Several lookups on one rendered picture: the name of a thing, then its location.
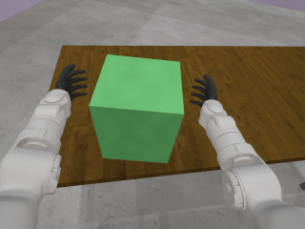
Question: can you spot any table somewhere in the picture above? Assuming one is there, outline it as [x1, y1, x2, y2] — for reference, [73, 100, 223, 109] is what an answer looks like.
[49, 45, 305, 190]

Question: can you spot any right robot hand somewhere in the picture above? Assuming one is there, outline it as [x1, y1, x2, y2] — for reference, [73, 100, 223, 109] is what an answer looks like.
[190, 74, 217, 108]

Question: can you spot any left robot hand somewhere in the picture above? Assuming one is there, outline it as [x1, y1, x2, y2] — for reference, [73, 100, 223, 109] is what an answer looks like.
[55, 64, 88, 101]

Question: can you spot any robot right forearm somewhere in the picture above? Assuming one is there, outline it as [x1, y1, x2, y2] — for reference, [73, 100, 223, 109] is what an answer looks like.
[198, 99, 282, 197]

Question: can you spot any right robot upper arm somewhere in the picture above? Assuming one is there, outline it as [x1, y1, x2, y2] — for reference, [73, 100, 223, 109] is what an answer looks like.
[222, 163, 305, 229]

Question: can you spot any robot left forearm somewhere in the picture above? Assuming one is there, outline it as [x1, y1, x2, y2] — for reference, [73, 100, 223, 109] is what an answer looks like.
[0, 89, 71, 179]

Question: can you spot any left robot upper arm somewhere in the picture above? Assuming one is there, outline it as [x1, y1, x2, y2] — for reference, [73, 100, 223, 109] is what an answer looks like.
[0, 146, 61, 229]

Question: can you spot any carton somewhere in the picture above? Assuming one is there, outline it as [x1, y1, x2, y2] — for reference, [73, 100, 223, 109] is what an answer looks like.
[89, 54, 185, 163]

